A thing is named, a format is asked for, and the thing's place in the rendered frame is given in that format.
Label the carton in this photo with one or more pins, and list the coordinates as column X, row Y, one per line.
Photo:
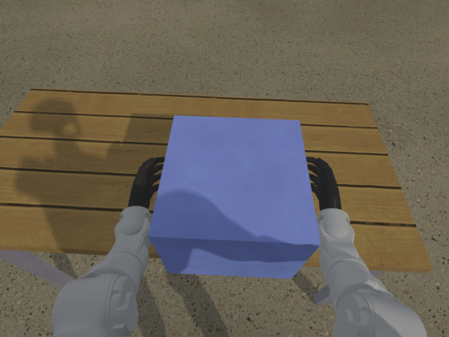
column 234, row 199

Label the robot right upper arm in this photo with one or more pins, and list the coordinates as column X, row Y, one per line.
column 360, row 314

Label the left robot forearm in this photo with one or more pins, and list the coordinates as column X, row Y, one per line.
column 129, row 255

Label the robot right hand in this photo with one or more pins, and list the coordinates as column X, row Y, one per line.
column 326, row 190

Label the robot left upper arm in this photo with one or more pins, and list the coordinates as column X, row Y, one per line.
column 96, row 307

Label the table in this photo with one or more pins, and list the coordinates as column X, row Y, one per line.
column 69, row 158

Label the robot left hand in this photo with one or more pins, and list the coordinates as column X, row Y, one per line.
column 143, row 188

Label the right robot forearm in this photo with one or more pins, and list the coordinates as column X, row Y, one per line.
column 341, row 265

